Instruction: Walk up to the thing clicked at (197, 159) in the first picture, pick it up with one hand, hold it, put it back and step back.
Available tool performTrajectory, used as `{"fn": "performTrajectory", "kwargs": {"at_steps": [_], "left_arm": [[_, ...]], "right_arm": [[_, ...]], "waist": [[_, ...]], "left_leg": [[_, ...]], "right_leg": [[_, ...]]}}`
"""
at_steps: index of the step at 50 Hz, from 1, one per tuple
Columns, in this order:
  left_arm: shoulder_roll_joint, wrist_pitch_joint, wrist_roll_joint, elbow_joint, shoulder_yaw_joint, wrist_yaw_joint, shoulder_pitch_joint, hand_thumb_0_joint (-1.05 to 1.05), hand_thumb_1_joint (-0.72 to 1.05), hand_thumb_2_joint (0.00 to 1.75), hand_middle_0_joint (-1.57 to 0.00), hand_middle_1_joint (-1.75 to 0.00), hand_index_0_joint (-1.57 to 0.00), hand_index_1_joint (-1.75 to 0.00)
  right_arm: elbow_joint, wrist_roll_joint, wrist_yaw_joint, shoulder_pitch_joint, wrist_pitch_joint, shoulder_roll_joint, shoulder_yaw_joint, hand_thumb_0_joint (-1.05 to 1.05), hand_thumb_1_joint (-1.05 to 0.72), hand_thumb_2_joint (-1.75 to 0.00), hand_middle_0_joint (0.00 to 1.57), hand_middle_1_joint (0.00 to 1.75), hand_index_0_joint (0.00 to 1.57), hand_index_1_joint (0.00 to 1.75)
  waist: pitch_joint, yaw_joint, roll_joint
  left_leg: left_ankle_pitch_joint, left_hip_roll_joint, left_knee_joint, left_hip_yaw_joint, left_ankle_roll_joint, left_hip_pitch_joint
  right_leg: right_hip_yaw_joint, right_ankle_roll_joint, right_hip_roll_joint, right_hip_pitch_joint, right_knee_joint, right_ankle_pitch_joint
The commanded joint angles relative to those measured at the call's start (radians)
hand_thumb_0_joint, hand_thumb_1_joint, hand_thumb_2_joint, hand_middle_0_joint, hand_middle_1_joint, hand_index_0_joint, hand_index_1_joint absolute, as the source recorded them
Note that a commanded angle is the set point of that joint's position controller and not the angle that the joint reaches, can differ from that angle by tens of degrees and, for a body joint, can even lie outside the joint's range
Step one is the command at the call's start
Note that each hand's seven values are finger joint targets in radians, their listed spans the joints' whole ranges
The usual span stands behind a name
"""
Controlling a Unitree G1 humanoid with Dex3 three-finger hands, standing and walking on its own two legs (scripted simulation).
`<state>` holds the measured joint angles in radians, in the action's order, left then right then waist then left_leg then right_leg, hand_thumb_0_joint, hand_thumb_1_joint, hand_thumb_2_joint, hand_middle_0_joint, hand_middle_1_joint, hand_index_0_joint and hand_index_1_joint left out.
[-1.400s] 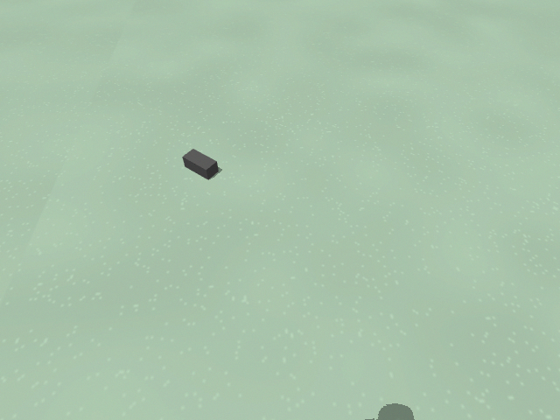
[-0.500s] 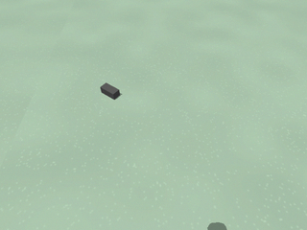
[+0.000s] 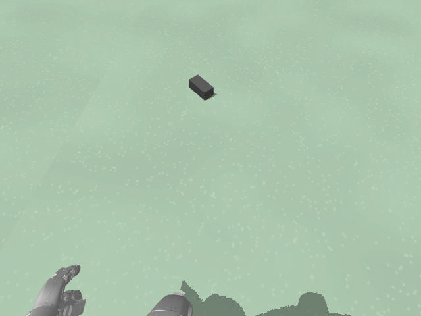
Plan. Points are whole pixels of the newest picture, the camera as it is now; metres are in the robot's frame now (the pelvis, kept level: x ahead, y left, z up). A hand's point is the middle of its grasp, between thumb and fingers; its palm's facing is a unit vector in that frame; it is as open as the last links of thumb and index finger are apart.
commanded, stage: walk up
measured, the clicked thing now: (201, 87) +1.48 +0.06 -0.73
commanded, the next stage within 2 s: stand in 1.90 s
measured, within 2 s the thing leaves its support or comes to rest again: neither
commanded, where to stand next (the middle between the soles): +0.07 +0.01 m, yaw +43 degrees
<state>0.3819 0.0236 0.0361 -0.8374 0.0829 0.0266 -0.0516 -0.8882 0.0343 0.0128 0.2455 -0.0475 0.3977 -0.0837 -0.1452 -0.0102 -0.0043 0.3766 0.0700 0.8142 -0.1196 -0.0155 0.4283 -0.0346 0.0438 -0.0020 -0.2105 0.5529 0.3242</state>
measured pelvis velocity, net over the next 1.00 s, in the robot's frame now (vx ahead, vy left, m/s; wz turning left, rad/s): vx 0.00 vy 0.00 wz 0.67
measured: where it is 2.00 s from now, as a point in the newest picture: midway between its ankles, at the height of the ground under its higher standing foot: outside the picture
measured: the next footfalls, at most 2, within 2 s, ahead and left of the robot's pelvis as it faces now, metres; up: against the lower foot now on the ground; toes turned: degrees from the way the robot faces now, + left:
left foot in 0.28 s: +0.05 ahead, +0.15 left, +0.00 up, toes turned +15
right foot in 0.56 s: +0.14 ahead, -0.13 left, +0.00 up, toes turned +22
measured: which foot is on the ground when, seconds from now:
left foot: up 0.00-0.26, down 0.28-0.58, up 0.60-0.88, down 0.90-1.00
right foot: down 0.00-0.30, up 0.32-0.54, down 0.56-0.92, up 0.94-1.00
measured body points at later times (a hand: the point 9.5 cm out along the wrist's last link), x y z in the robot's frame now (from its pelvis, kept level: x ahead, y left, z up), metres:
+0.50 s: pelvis +0.01 -0.01 -0.02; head +0.04 +0.02 +0.43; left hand -0.04 +0.32 -0.13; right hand +0.24 -0.27 -0.10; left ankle +0.01 +0.14 -0.73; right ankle +0.08 -0.14 -0.71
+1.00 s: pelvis +0.00 +0.00 -0.02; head +0.02 +0.03 +0.43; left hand -0.17 +0.30 -0.13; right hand +0.27 -0.20 -0.12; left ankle -0.05 +0.11 -0.73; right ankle +0.10 -0.14 -0.70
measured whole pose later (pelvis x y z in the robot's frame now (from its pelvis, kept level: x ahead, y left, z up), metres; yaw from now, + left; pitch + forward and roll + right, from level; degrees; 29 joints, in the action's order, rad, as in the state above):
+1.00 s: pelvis +0.00 +0.00 -0.02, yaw +38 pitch -2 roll +1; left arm 0.47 0.02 0.02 -0.81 0.07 0.00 -0.30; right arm -0.80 0.03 -0.02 0.27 0.00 0.41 -0.06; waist -0.10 0.03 -0.04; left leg 0.36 0.04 0.73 -0.04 0.02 0.35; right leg -0.02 0.00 -0.14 -0.42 0.98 0.55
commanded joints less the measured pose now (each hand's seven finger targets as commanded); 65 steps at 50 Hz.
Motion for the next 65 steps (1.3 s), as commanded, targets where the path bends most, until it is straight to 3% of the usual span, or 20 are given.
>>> {"fn": "performTrajectory", "kwargs": {"at_steps": [1, 7, 12, 13, 15, 16, 19, 27, 29, 30, 34, 40, 43, 44, 46, 47, 50, 57, 61, 65], "left_arm": [[0.191, -0.024, -0.004, 0.117, 0.035, -0.011, 0.025, 0.00, 0.90, 0.90, -0.20, -0.30, -0.20, -0.30], [0.261, -0.029, 0.007, 0.148, 0.060, -0.004, -0.148, 0.00, 0.90, 0.90, -0.20, -0.30, -0.20, -0.30], [0.280, -0.011, -0.009, 0.192, 0.058, 0.009, -0.108, 0.00, 0.90, 0.90, -0.20, -0.30, -0.20, -0.30], [0.236, -0.011, -0.019, 0.202, 0.048, 0.007, -0.144, 0.00, 0.90, 0.90, -0.20, -0.30, -0.20, -0.30], [0.178, 0.001, -0.026, 0.233, 0.030, 0.006, -0.180, 0.00, 0.90, 0.90, -0.20, -0.30, -0.20, -0.30], [0.240, 0.000, -0.023, 0.224, 0.038, -0.002, -0.154, 0.00, 0.90, 0.90, -0.20, -0.30, -0.20, -0.30], [0.235, -0.008, -0.028, 0.160, 0.043, 0.002, -0.216, 0.00, 0.90, 0.90, -0.20, -0.30, -0.20, -0.30], [0.213, -0.046, -0.024, 0.110, 0.057, -0.033, -0.380, 0.00, 0.90, 0.90, -0.20, -0.30, -0.20, -0.30], [0.396, -0.066, 0.014, 0.139, 0.100, -0.044, -0.351, 0.00, 0.90, 0.90, -0.20, -0.30, -0.20, -0.30], [0.457, -0.065, 0.013, 0.172, 0.105, -0.046, -0.213, 0.00, 0.90, 0.90, -0.20, -0.30, -0.20, -0.30], [0.321, -0.082, 0.004, 0.136, 0.075, -0.052, -0.189, 0.00, 0.90, 0.90, -0.20, -0.30, -0.20, -0.30], [0.352, -0.078, 0.011, 0.140, 0.082, -0.034, -0.276, 0.00, 0.90, 0.90, -0.20, -0.30, -0.20, -0.30], [0.327, -0.057, -0.008, 0.163, 0.063, -0.024, -0.219, 0.00, 0.90, 0.90, -0.20, -0.30, -0.20, -0.30], [0.275, -0.048, -0.013, 0.155, 0.041, -0.024, -0.256, 0.00, 0.90, 0.90, -0.20, -0.30, -0.20, -0.30], [0.196, -0.035, -0.027, 0.181, 0.016, -0.030, -0.254, 0.00, 0.90, 0.90, -0.20, -0.30, -0.20, -0.30], [0.279, -0.038, -0.021, 0.162, 0.035, -0.046, -0.174, 0.00, 0.90, 0.90, -0.20, -0.30, -0.20, -0.30], [0.251, -0.042, -0.039, 0.086, 0.032, -0.040, -0.285, 0.00, 0.90, 0.90, -0.20, -0.30, -0.20, -0.30], [0.211, -0.057, -0.025, 0.035, 0.029, -0.038, -0.302, 0.00, 0.90, 0.90, -0.20, -0.30, -0.20, -0.30], [0.329, -0.067, -0.015, 0.072, 0.042, -0.033, -0.134, 0.00, 0.90, 0.90, -0.20, -0.30, -0.20, -0.30], [0.261, -0.059, -0.018, 0.040, 0.008, -0.030, -0.119, 0.00, 0.90, 0.90, -0.20, -0.30, -0.20, -0.30]], "right_arm": [[0.141, 0.023, -0.022, 0.043, 0.035, 0.182, -0.054, 0.00, -0.90, -0.90, 0.20, 0.30, 0.20, 0.30], [0.205, -0.004, -0.047, -0.035, 0.038, 0.165, -0.047, 0.00, -0.90, -0.90, 0.20, 0.30, 0.20, 0.30], [0.174, -0.012, -0.024, 0.124, 0.061, 0.174, -0.063, 0.00, -0.90, -0.90, 0.20, 0.30, 0.20, 0.30], [0.164, -0.003, -0.016, 0.194, 0.073, 0.212, -0.079, 0.00, -0.90, -0.90, 0.20, 0.30, 0.20, 0.30], [0.229, 0.005, 0.008, 0.159, 0.088, 0.389, -0.107, 0.00, -0.90, -0.90, 0.20, 0.30, 0.20, 0.30], [0.235, -0.023, 0.013, 0.117, 0.089, 0.387, -0.111, 0.00, -0.90, -0.90, 0.20, 0.30, 0.20, 0.30], [0.262, -0.020, 0.025, 0.025, 0.085, 0.272, -0.061, 0.00, -0.90, -0.90, 0.20, 0.30, 0.20, 0.30], [0.342, 0.002, -0.004, -0.074, 0.033, 0.256, -0.060, 0.00, -0.90, -0.90, 0.20, 0.30, 0.20, 0.30], [0.363, -0.009, 0.000, -0.050, 0.025, 0.137, -0.031, 0.00, -0.90, -0.90, 0.20, 0.30, 0.20, 0.30], [0.336, 0.005, 0.011, -0.012, 0.015, 0.204, -0.053, 0.00, -0.90, -0.90, 0.20, 0.30, 0.20, 0.30], [0.250, -0.011, -0.032, 0.037, 0.021, 0.232, -0.071, 0.00, -0.90, -0.90, 0.20, 0.30, 0.20, 0.30], [0.226, -0.013, -0.054, -0.046, 0.039, 0.195, -0.051, 0.00, -0.90, -0.90, 0.20, 0.30, 0.20, 0.30], [0.162, -0.021, -0.036, 0.071, 0.061, 0.189, -0.048, 0.00, -0.90, -0.90, 0.20, 0.30, 0.20, 0.30], [0.131, -0.017, -0.025, 0.111, 0.072, 0.215, -0.059, 0.00, -0.90, -0.90, 0.20, 0.30, 0.20, 0.30], [0.176, 0.003, -0.011, 0.102, 0.084, 0.400, -0.089, 0.00, -0.90, -0.90, 0.20, 0.30, 0.20, 0.30], [0.162, -0.010, -0.007, 0.084, 0.082, 0.410, -0.092, 0.00, -0.90, -0.90, 0.20, 0.30, 0.20, 0.30], [0.162, -0.020, 0.013, 0.002, 0.092, 0.285, -0.042, 0.00, -0.90, -0.90, 0.20, 0.30, 0.20, 0.30], [0.150, -0.037, 0.011, -0.036, 0.079, 0.238, -0.014, 0.00, -0.90, -0.90, 0.20, 0.30, 0.20, 0.30], [0.107, -0.042, 0.023, 0.016, 0.071, 0.211, -0.018, 0.00, -0.90, -0.90, 0.20, 0.30, 0.20, 0.30], [0.052, -0.038, 0.004, 0.045, 0.100, 0.183, -0.012, 0.00, -0.90, -0.90, 0.20, 0.30, 0.20, 0.30]], "waist": [[0.104, -0.014, -0.104], [0.100, 0.079, -0.180], [0.156, -0.014, -0.134], [0.202, -0.046, -0.028], [0.238, -0.022, 0.232], [0.220, -0.022, 0.168], [0.150, 0.024, 0.151], [0.194, 0.085, 0.176], [0.121, 0.088, -0.259], [0.117, 0.042, -0.271], [0.049, 0.017, -0.127], [0.110, 0.087, -0.239], [0.187, 0.014, -0.198], [0.222, 0.005, -0.081], [0.186, -0.017, 0.275], [0.115, -0.041, 0.183], [0.111, 0.038, 0.147], [0.181, 0.067, 0.144], [0.141, 0.002, -0.144], [0.145, -0.008, -0.144]], "left_leg": [[0.010, -0.085, 0.273, 0.042, 0.003, 0.125], [0.011, -0.091, 0.013, 0.140, 0.014, 0.096], [-0.145, -0.021, -0.256, 0.237, 0.045, -0.262], [-0.150, -0.028, -0.332, 0.150, 0.088, -0.422], [-0.383, -0.438, -0.436, -0.570, 0.341, -0.439], [-0.298, -0.461, -0.468, -0.563, 0.376, -0.326], [-0.324, -0.262, -0.360, -0.218, 0.241, -0.197], [-0.341, -0.138, -0.169, -0.196, 0.184, 0.068], [0.179, 0.090, 0.228, -0.031, 0.052, 0.306], [0.259, 0.000, 0.442, -0.055, 0.034, 0.273], [0.032, -0.065, 0.400, -0.009, 0.007, 0.178], [0.134, -0.057, 0.001, 0.132, 0.007, 0.064], [-0.045, -0.013, -0.255, 0.187, 0.024, -0.183], [-0.051, -0.004, -0.320, 0.141, 0.040, -0.304], [0.087, -0.384, -0.496, -0.564, 0.257, -0.310], [0.065, -0.422, -0.509, -0.605, 0.337, -0.154], [-0.310, -0.272, -0.342, -0.274, 0.240, -0.157], [-0.461, -0.185, -0.154, -0.154, 0.169, -0.058], [0.182, -0.036, 0.141, 0.046, 0.041, -0.044], [-0.183, -0.062, -0.229, 0.020, 0.078, -0.216]], "right_leg": [[0.136, 0.168, -0.301, 0.093, -0.172, -0.478], [0.048, 0.150, -0.299, 0.178, -0.124, -0.434], [-0.070, 0.093, -0.283, -0.028, 0.088, -0.387], [-0.115, 0.037, -0.224, -0.127, 0.316, -0.351], [-0.002, -0.055, -0.020, -0.405, 0.626, 0.318], [0.108, -0.043, -0.089, -0.348, 0.668, 0.323], [0.070, -0.033, -0.100, -0.285, 0.510, 0.207], [-0.037, -0.011, 0.010, 0.054, 0.062, -0.007], [0.557, 0.127, -0.406, 0.045, -0.285, 0.197], [0.778, 0.291, -0.602, -0.074, -0.365, 0.187], [0.229, 0.160, -0.322, -0.103, -0.197, 0.080], [0.106, 0.165, -0.320, 0.026, -0.114, -0.019], [0.023, 0.121, -0.313, -0.057, 0.049, -0.150], [-0.038, 0.070, -0.266, -0.127, 0.209, -0.083], [-0.033, -0.043, -0.073, -0.466, 0.472, 0.312], [0.074, -0.031, -0.117, -0.393, 0.518, 0.341], [0.071, -0.022, -0.129, -0.309, 0.448, 0.178], [-0.011, 0.011, -0.035, 0.027, -0.009, -0.041], [0.412, 0.256, -0.437, -0.095, -0.120, -0.254], [0.112, 0.070, -0.215, -0.140, 0.059, -0.317]]}}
